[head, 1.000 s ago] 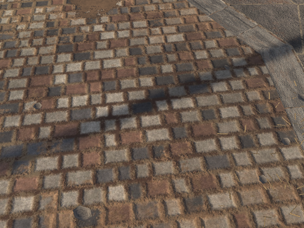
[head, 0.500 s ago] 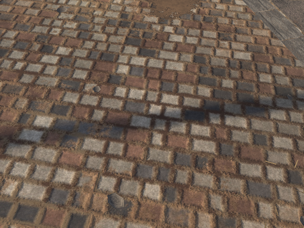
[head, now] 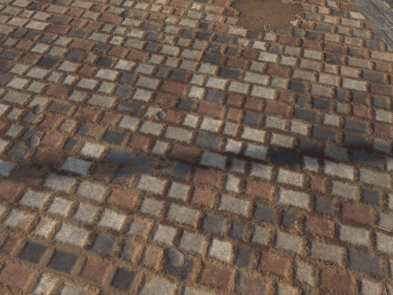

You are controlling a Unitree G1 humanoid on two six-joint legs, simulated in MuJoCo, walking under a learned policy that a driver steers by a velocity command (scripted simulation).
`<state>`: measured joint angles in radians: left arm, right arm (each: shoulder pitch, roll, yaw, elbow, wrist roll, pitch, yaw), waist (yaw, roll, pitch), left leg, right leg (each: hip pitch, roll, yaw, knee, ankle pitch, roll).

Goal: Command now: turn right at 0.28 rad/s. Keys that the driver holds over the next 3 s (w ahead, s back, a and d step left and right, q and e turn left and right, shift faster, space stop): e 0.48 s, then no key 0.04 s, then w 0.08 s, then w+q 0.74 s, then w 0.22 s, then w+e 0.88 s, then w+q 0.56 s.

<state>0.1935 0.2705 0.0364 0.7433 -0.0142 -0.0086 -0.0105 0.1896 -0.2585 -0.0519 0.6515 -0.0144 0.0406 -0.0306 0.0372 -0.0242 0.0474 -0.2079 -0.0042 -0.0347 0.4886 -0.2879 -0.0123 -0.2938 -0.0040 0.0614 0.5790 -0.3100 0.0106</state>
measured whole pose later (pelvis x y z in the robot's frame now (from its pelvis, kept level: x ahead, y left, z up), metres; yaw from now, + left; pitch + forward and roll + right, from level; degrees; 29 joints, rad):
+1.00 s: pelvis +0.10 -0.03 +0.01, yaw -11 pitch +2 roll -1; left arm 0.21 0.32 0.04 0.67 0.00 -0.09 -0.03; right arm 0.39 -0.26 -0.03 0.75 0.02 -0.07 0.01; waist -0.03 -0.04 0.00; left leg -0.13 -0.04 -0.09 0.37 -0.27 0.05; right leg -0.48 0.01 0.02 0.96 -0.33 -0.01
